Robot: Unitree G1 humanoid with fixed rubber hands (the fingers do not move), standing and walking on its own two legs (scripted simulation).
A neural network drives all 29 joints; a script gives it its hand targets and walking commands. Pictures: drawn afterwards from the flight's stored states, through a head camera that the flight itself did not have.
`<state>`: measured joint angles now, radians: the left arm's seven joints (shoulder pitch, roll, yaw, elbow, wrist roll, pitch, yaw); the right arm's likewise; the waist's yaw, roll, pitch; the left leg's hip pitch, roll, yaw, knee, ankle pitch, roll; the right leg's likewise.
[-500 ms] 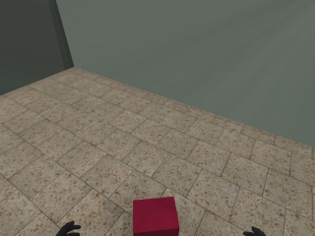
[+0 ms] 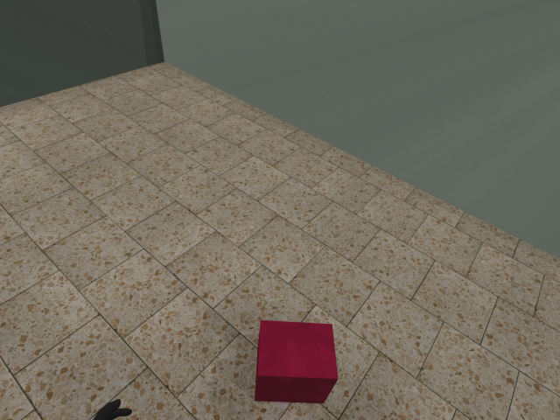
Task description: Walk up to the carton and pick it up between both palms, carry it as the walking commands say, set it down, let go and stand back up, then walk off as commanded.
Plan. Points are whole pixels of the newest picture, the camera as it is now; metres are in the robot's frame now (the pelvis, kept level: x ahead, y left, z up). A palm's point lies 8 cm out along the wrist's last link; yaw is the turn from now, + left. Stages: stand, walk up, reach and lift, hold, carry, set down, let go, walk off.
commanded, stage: walk off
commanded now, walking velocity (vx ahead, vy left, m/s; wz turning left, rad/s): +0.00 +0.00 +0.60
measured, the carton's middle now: (292, 362) +0.48 -0.09 -0.65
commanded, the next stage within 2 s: none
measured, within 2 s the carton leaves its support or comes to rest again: neither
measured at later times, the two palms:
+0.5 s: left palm out of the picture +0.03 +0.28 -0.09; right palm out of the picture +0.07 -0.26 -0.10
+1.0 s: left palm out of the picture -0.04 +0.35 -0.10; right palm out of the picture +0.11 -0.17 -0.09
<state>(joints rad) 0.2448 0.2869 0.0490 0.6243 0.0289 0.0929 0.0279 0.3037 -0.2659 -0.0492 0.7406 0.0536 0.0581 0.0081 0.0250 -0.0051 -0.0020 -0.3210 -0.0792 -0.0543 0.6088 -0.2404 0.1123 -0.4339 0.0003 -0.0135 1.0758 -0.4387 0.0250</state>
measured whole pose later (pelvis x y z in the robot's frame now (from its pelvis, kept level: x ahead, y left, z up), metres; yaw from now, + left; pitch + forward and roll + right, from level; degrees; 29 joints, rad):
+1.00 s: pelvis -0.06 +0.05 +0.00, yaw +24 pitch +4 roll -2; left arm 0.15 0.28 0.05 0.62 0.00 0.08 0.02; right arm 0.32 -0.25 -0.06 0.74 0.05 0.05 -0.02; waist 0.03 -0.03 0.00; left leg -0.37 -0.11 -0.15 0.57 -0.26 0.07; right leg -0.47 -0.04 -0.07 0.70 -0.45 0.03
